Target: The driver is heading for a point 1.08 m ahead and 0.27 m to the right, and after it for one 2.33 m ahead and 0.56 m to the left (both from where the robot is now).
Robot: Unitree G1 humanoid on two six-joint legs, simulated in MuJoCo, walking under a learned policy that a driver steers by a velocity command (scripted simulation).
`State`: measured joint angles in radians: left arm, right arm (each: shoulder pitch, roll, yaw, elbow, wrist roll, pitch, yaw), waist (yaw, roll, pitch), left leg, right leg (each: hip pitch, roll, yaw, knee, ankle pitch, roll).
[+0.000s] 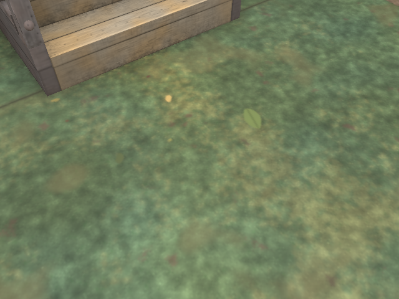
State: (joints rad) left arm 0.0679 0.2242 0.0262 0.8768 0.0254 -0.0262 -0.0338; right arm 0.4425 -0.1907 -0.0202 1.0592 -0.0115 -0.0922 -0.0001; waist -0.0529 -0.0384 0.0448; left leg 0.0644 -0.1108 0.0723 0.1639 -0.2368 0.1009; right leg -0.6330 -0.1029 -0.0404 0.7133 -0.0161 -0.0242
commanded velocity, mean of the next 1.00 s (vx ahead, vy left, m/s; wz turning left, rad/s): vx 0.50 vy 0.00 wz -0.33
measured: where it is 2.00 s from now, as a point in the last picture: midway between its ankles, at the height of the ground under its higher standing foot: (277, 170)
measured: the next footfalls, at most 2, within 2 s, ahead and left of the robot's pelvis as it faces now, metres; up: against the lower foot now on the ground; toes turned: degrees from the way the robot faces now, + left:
right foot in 0.14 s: +0.26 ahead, -0.10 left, +0.00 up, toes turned -4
left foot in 0.68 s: +0.56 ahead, +0.07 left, +0.00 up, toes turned -11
